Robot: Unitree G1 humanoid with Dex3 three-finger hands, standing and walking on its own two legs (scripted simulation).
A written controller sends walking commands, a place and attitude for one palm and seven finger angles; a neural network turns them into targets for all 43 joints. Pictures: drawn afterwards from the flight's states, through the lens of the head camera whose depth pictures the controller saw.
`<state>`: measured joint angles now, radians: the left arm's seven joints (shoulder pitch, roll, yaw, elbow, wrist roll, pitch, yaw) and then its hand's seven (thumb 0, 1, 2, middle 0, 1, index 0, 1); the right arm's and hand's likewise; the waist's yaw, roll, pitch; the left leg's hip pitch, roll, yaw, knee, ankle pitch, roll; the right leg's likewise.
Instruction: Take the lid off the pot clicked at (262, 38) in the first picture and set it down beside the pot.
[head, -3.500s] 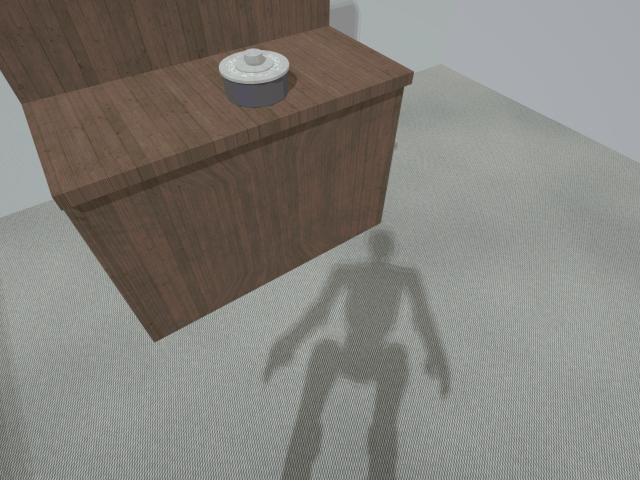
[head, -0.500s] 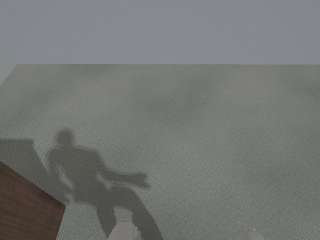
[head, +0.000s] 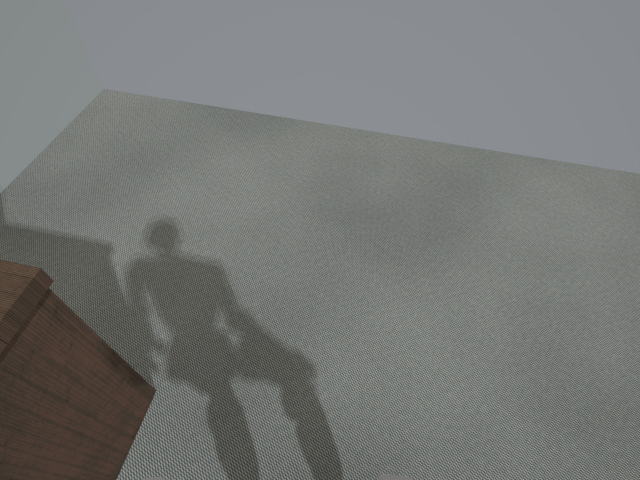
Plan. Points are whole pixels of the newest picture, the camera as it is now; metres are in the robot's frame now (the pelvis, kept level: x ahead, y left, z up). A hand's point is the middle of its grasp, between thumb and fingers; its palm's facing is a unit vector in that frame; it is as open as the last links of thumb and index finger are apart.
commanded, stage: turn to face it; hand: left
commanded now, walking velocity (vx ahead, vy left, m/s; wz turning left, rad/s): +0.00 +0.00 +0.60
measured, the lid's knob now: out of the picture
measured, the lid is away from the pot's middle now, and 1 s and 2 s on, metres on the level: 0.00 0.00 0.00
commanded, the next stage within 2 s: none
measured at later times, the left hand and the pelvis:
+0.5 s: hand out of the picture -0.03 +0.18 -0.16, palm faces +0.36 -0.90 -0.26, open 7.4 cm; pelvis -0.02 -0.03 -0.01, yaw +20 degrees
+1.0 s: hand out of the picture -0.05 +0.25 -0.16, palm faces +0.60 -0.75 -0.27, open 7.4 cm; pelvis -0.02 +0.00 +0.00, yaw +37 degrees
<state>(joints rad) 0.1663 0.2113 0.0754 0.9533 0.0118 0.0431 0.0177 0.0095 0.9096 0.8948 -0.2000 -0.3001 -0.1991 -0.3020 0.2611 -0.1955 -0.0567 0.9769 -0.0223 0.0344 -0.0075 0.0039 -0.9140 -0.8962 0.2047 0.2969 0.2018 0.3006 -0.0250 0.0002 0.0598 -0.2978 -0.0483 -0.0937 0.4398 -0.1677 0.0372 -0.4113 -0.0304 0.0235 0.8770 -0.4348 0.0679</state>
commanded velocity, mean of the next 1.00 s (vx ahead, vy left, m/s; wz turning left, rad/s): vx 0.00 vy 0.00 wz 0.60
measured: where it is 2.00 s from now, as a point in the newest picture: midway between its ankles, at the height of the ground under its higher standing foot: outside the picture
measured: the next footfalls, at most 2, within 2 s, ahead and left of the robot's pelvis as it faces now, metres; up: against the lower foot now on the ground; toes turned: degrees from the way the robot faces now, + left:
right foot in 0.12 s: +0.04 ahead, -0.15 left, +0.00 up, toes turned +6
left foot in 0.58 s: -0.03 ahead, +0.11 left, +0.00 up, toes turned +30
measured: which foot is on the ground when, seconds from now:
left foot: down 0.00-0.12, up 0.14-0.56, down 0.58-1.00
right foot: up 0.00-0.10, down 0.12-0.58, up 0.60-1.00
